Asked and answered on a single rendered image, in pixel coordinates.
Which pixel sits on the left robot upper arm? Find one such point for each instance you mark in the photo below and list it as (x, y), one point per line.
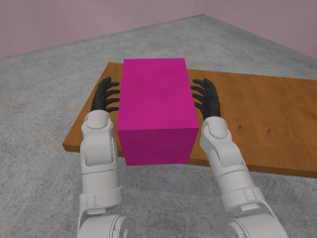
(107, 226)

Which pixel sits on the left robot forearm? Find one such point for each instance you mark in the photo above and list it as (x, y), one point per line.
(101, 190)

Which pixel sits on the right robot forearm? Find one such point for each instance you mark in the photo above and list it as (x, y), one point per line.
(239, 194)

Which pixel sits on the left robot hand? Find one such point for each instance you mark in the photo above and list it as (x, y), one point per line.
(99, 101)

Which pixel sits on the right robot hand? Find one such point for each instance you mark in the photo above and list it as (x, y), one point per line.
(210, 106)

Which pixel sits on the right robot upper arm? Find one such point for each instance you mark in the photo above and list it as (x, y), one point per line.
(255, 226)

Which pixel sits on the carton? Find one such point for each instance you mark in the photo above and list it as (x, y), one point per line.
(157, 121)

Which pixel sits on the table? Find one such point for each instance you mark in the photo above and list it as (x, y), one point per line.
(272, 119)

